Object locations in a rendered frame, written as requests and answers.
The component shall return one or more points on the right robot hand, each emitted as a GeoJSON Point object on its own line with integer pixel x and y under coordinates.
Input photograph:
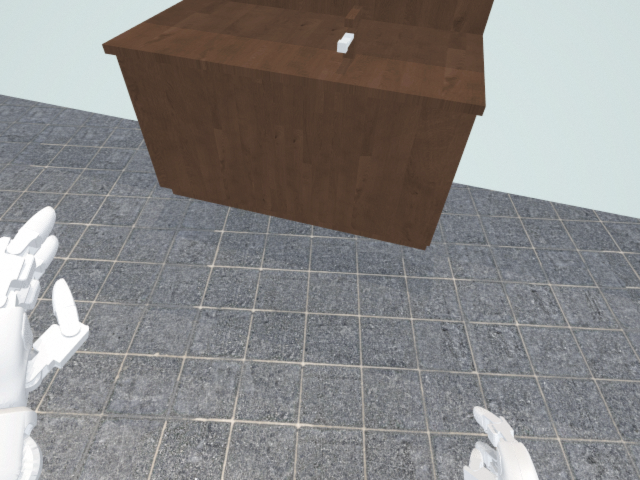
{"type": "Point", "coordinates": [511, 461]}

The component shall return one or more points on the tap lever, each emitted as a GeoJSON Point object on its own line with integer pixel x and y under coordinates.
{"type": "Point", "coordinates": [343, 44]}

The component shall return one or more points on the counter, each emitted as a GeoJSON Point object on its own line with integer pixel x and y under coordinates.
{"type": "Point", "coordinates": [248, 104]}

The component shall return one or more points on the robot left forearm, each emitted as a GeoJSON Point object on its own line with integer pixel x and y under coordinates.
{"type": "Point", "coordinates": [20, 456]}

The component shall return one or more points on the left robot hand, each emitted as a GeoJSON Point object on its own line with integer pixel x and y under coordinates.
{"type": "Point", "coordinates": [23, 261]}

